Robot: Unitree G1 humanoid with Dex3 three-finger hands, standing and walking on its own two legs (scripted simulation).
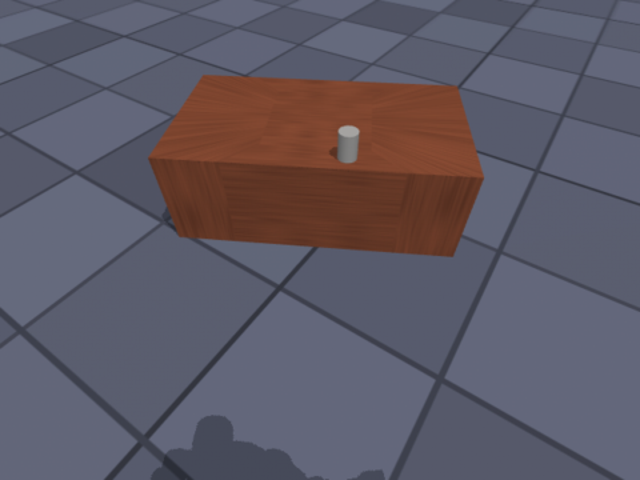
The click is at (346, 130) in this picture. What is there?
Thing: squat round
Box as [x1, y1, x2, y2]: [337, 126, 358, 162]
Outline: 343,126 338,130 337,157 342,162 352,162 356,159 358,129 353,126
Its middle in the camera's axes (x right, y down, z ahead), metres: +0.10 -0.35 +1.36
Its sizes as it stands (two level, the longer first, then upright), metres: 0.073 0.073 0.107
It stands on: a support 0.42 m high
